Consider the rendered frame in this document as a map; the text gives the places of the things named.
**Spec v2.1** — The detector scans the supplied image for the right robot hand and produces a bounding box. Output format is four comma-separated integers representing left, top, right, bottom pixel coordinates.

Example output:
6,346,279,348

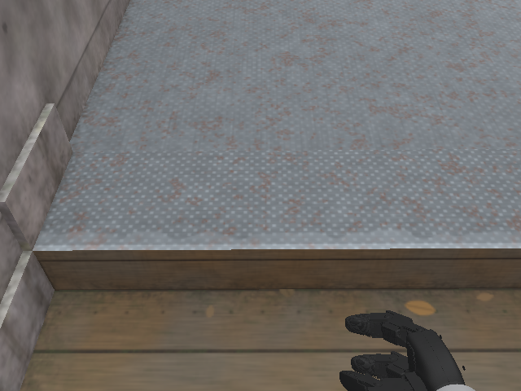
339,310,466,391

